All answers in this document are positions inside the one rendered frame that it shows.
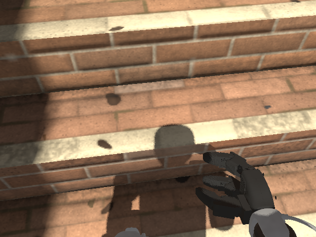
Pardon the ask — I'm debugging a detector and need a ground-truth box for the right robot hand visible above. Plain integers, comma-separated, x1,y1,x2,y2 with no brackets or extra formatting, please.
196,151,277,225

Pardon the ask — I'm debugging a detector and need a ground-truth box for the robot right forearm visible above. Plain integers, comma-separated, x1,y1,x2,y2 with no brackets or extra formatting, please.
249,208,297,237

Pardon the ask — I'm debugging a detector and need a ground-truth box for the left robot shin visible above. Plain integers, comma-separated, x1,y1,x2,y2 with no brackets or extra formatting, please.
125,227,140,234

